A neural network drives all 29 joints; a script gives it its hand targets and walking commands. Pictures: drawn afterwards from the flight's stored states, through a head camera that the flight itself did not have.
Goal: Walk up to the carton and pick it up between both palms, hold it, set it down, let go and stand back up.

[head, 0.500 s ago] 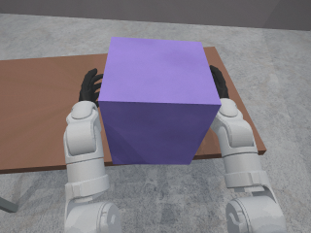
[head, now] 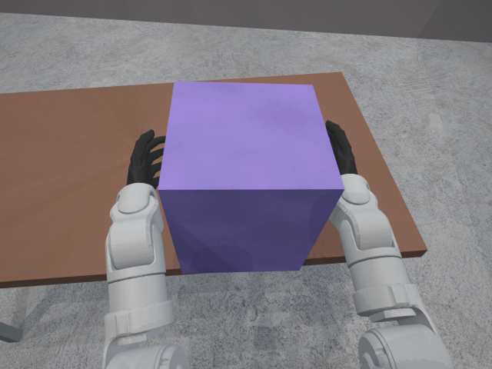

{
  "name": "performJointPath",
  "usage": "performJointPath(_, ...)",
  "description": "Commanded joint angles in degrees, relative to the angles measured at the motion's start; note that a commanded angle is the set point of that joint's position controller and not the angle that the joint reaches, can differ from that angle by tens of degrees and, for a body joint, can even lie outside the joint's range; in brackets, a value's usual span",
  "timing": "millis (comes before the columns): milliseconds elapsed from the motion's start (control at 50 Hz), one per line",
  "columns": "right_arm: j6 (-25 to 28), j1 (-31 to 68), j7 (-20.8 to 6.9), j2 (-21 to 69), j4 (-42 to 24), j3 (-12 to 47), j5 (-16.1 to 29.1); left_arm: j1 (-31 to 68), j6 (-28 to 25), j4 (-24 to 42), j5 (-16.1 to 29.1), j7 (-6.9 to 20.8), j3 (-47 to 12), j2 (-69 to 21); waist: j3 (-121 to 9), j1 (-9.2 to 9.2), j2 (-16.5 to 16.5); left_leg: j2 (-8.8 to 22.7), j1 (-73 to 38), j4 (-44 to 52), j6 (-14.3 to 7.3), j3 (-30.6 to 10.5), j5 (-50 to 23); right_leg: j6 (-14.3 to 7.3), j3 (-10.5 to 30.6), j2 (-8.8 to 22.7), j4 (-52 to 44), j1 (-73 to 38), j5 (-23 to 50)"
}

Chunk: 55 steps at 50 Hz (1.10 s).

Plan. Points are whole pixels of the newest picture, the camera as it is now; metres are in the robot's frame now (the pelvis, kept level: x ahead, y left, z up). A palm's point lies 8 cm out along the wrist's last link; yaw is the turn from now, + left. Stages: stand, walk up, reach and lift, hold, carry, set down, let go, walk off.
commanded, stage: set down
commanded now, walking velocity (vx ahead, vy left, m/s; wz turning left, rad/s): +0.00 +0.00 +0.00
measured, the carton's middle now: (243, 185) +0.38 -0.01 +0.09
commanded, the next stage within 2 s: none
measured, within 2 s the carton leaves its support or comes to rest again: rests again in 1.96 s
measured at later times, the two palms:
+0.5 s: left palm (156, 193) +0.37 +0.12 +0.10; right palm (343, 174) +0.38 -0.18 +0.10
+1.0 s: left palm (171, 178) +0.42 +0.11 +0.08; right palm (343, 163) +0.42 -0.20 +0.07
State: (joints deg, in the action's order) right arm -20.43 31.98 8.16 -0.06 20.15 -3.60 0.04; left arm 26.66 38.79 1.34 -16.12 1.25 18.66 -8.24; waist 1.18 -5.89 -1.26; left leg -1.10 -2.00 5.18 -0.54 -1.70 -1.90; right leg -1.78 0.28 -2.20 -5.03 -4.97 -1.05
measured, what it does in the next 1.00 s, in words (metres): stands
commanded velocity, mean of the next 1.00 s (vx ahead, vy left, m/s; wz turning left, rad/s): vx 0.00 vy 0.00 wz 0.00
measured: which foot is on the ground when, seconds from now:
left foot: down 0.00-1.00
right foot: down 0.00-1.00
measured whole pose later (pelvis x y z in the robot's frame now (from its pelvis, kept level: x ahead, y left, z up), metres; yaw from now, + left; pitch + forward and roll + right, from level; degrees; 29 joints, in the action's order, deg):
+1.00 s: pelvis +0.01 -0.01 +0.00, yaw +1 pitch +14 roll +0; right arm -2.9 43.1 -0.5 0.0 46.2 -24.9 -17.5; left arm 39.7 10.0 -37.1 -20.1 -2.4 27.6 -9.6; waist -9.9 -3.2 -3.6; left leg -0.7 12.4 5.2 -0.2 -2.5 -3.3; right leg -2.6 -0.6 -2.7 -5.1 9.2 0.0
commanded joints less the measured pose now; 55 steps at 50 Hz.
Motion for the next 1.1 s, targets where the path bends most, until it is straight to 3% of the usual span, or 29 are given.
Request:
performJointPath(0, 4.2, 31.9, -5.9, 23.1, -17.5, 21.9, 4.5, 31.6, -5.0, 9.5, 9.4, 7.1, -25.5, -22.3, -35.8, 0.37, 1.2, 0.2, -10.8, -1.7, -0.6, 0.5, -24.8, 5.7, -1.1, 1.2, 10.3, -14.5, 44.6)
performJointPath(20, 3.8, 31.2, -6.0, 22.8, -16.4, 22.5, 4.1, 30.0, -4.8, 7.2, 8.3, 7.2, -24.2, -21.5, -34.4, 0.96, 2.9, -0.1, -10.1, -0.9, -1.0, 1.2, -23.2, 6.3, -1.1, 0.8, 10.4, -15.1, 43.7)
performJointPath(100, 2.9, 29.9, -7.7, 18.9, -6.8, 16.5, 1.8, 31.3, -4.7, 1.8, 3.9, 8.1, -17.6, -16.8, -22.4, 1.66, 1.5, 0.8, -8.7, 0.8, -1.2, 2.1, -14.6, 6.3, -1.0, 0.3, 6.3, -8.0, 26.8)
performJointPath(140, 4.1, 32.2, -8.8, 20.3, -6.8, 15.7, 1.3, 32.5, -5.8, 2.1, 3.6, 7.7, -17.6, -18.2, -25.9, 3.0, 1.7, 0.8, -8.3, 1.5, -1.4, 1.6, -14.3, 6.2, -1.1, 0.7, 6.8, -8.6, 25.7)
performJointPath(160, 5.1, 34.8, -9.3, 20.2, -8.2, 15.0, 0.7, 34.3, -6.9, 1.3, 4.2, 7.5, -17.7, -19.2, -29.0, 2.38, 2.0, 1.0, -7.5, 1.4, -1.4, 1.3, -15.2, 6.0, -0.9, 0.6, 7.0, -9.7, 25.8)
performJointPath(200, 7.0, 36.8, -10.4, 21.2, -6.7, 14.4, -0.3, 37.7, -9.7, 2.3, 3.8, 6.7, -17.0, -18.6, -34.7, 3.37, 2.3, 1.0, -8.4, 1.4, -1.6, 1.3, -18.1, 5.9, -1.3, 0.4, 7.4, -10.1, 29.1)
performJointPath(220, 7.9, 38.1, -11.2, 21.4, -6.3, 13.0, -1.5, 37.3, -10.6, -1.2, 3.0, 6.5, -16.1, -18.3, -35.8, 3.67, 3.1, 0.8, -9.1, 1.5, -1.8, 2.0, -16.2, 6.1, -1.2, 0.6, 7.7, -8.6, 27.6)
performJointPath(260, 9.1, 37.9, -11.8, 20.8, -1.8, 10.2, -4.2, 38.0, -13.3, -5.0, 2.3, 6.0, -14.5, -19.2, -34.0, 2.78, 2.3, 0.7, -6.7, 2.1, -1.6, 1.8, -13.4, 5.8, -1.3, 0.6, 6.7, -7.6, 25.6)
performJointPath(300, 10.6, 37.3, -12.6, 21.1, 3.3, 6.7, -7.8, 38.8, -16.1, -10.3, 0.5, 6.0, -11.2, -17.9, -31.9, 3.07, 3.8, 0.9, -4.0, 2.7, -2.2, 1.7, -11.3, 5.8, -1.3, 0.7, 6.2, -6.3, 22.9)
performJointPath(360, 12.9, 35.7, -13.6, 21.9, 9.3, 2.1, -11.7, 41.5, -21.3, -14.1, 0.6, 5.8, -12.2, -19.4, -33.0, 1.3, -0.3, 0.8, -3.9, 3.1, -1.7, 1.7, -9.2, 5.1, -1.8, 0.9, 4.2, -2.8, 19.7)
performJointPath(380, 13.7, 36.5, -13.9, 23.0, 10.4, 0.9, -12.7, 43.0, -23.1, -15.3, 0.4, 5.5, -11.8, -20.0, -34.3, 0.87, 1.4, 0.9, -3.8, 3.1, -1.8, 1.4, -10.4, 5.0, -2.3, 0.5, 3.9, -1.7, 19.6)
performJointPath(420, 15.1, 37.5, -14.1, 24.8, 11.6, 0.7, -13.8, 43.3, -25.6, -18.8, 0.2, 4.9, -11.4, -21.1, -38.5, 1.29, 1.4, 0.7, -3.2, 2.3, -2.3, 1.4, -13.6, 4.8, -2.2, 1.0, 4.8, -3.3, 24.9)
performJointPath(440, 15.7, 38.1, -14.0, 25.9, 12.1, 0.4, -14.6, 44.4, -27.1, -19.8, 1.0, 4.8, -12.4, -22.6, -40.4, -0.02, 1.6, 0.6, -1.2, 2.6, -2.3, 0.9, -12.8, 4.7, -2.3, 1.0, 5.1, -4.8, 25.5)
performJointPath(460, 15.9, 37.1, -13.9, 26.2, 14.4, -0.5, -15.4, 44.6, -28.0, -21.7, 0.5, 4.8, -11.7, -22.3, -39.4, 0.33, 2.0, 0.6, -0.5, 2.8, -2.4, 1.0, -12.7, 4.7, -2.5, 0.7, 5.0, -5.0, 26.5)
performJointPath(540, 17.8, 39.8, -14.0, 26.4, 15.3, -1.5, -16.3, 48.0, -31.3, -25.2, 0.4, 4.1, -12.5, -22.7, -43.1, 0.18, 0.9, 0.2, 3.3, 2.2, -2.5, 1.4, -11.9, 3.9, -2.8, 0.8, 5.9, -5.1, 24.3)
performJointPath(580, 17.9, 39.2, -14.6, 28.0, 16.6, -0.8, -15.4, 48.4, -32.3, -25.5, 0.4, 3.3, -13.0, -23.4, -45.5, 1.02, 0.1, 0.6, 2.9, 1.6, -2.3, 1.0, -12.2, 3.2, -2.9, 0.5, 6.3, -4.5, 23.3)
performJointPath(640, 18.0, 42.5, -15.8, 27.3, 17.2, -2.1, -16.6, 51.2, -32.5, -26.7, 0.3, 2.3, -13.8, -24.9, -44.2, 0.52, 0.6, 0.8, 2.3, 0.3, -1.9, 0.8, -11.0, 3.1, -3.5, 0.1, 5.4, 1.0, 18.5)
performJointPath(680, 18.2, 42.5, -16.4, 27.4, 17.2, -1.9, -15.5, 49.8, -31.9, -27.0, 0.6, 1.7, -14.2, -25.9, -44.4, 1.23, -1.1, 1.3, -1.6, -0.8, -1.4, 0.9, -15.2, 2.7, -3.8, -0.3, 4.3, 3.9, 19.4)
performJointPath(720, 17.9, 41.3, -16.7, 27.2, 19.5, -2.1, -15.4, 49.3, -31.7, -27.9, -0.5, 1.3, -12.5, -25.0, -44.4, 1.83, -0.6, 1.5, -2.2, -1.7, -1.8, 0.4, -15.3, 2.6, -3.2, -0.3, 4.0, 4.5, 18.6)
performJointPath(780, 18.0, 40.8, -16.7, 28.6, 21.5, -2.6, -15.7, 50.3, -32.1, -28.9, -1.8, 1.0, -10.3, -23.8, -42.3, 2.85, 0.9, 1.1, 0.8, -1.0, -2.1, 1.2, -16.9, 3.2, -3.0, -0.2, 4.8, -0.2, 24.3)
performJointPath(800, 18.5, 40.7, -16.7, 27.8, 21.6, -3.1, -16.2, 49.6, -32.2, -28.5, -1.8, 0.9, -11.2, -25.3, -45.1, 1.52, 0.2, 0.9, -0.8, -0.8, -1.5, 0.9, -18.9, 2.6, -3.3, -0.4, 5.1, -1.5, 26.8)
performJointPath(860, 19.7, 41.9, -16.4, 27.8, 20.5, -1.4, -15.4, 48.6, -32.8, -28.2, -0.3, 0.6, -10.9, -25.5, -47.8, 1.87, 3.5, 1.0, -1.2, -1.1, -1.6, 0.3, -24.8, 3.6, -2.9, -0.6, 6.5, -3.7, 36.9)
performJointPath(920, 20.6, 41.3, -16.3, 28.2, 21.2, -2.8, -16.2, 45.8, -33.1, -32.8, -2.1, 1.0, -9.5, -26.0, -43.8, 2.07, 2.9, 0.3, 2.1, -0.7, -1.4, 0.8, -22.4, 3.8, -2.5, -0.2, 6.7, -5.9, 36.9)
performJointPath(980, 21.8, 40.3, -15.5, 28.8, 22.5, -2.5, -17.2, 45.8, -34.5, -33.1, -1.2, 1.5, -8.8, -25.7, -44.1, 1.84, 4.5, 0.0, 3.9, -0.4, -1.7, 1.0, -24.8, 4.0, -2.3, -0.3, 7.9, -9.3, 45.2)
performJointPath(1000, 22.6, 39.3, -15.1, 30.0, 23.1, -2.8, -16.5, 46.1, -35.3, -32.3, -1.6, 1.4, -9.0, -26.4, -45.4, 1.72, 2.9, -0.5, 3.7, -0.2, -1.8, 0.7, -25.1, 4.2, -1.7, 0.1, 8.9, -10.2, 48.1)
performJointPath(1040, 23.6, 40.0, -14.3, 30.0, 23.2, -2.9, -17.1, 46.4, -36.3, -33.6, -2.0, 1.2, -9.0, -26.4, -46.0, 1.4, 3.0, -0.8, 7.3, 1.0, -2.2, 1.2, -24.4, 4.6, -1.5, 0.6, 10.0, -13.0, 52.0)
performJointPath(1060, 24.2, 40.7, -13.9, 31.1, 22.5, -2.5, -16.5, 47.2, -37.0, -33.8, -1.8, 0.9, -9.2, -25.9, -47.1, 2.32, 2.1, -0.9, 8.8, 1.0, -2.7, 1.4, -24.9, 4.4, -0.7, 1.0, 11.2, -14.6, 54.0)
performJointPath(1080, 24.5, 41.9, -13.8, 31.4, 22.8, -1.5, -16.5, 48.3, -37.5, -34.1, -0.7, 0.7, -9.8, -26.8, -48.3, 1.86, 3.3, -0.7, 9.2, 1.5, -2.6, 1.4, -24.5, 4.6, -0.9, 1.0, 11.4, -15.2, 54.7)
